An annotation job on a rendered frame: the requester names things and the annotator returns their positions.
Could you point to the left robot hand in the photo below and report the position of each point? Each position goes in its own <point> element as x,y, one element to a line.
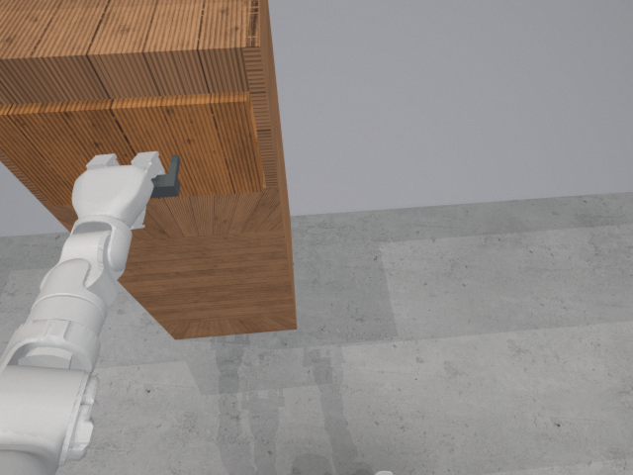
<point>118,191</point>

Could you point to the drawer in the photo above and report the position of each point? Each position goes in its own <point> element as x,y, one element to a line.
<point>214,135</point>

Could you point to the left robot upper arm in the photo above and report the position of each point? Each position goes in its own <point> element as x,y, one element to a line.
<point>46,418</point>

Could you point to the cabinet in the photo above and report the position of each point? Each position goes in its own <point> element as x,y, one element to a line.
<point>203,265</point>

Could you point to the left robot forearm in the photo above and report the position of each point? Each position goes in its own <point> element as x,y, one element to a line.
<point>63,327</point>

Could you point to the handle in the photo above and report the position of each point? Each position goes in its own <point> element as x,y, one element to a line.
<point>167,185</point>

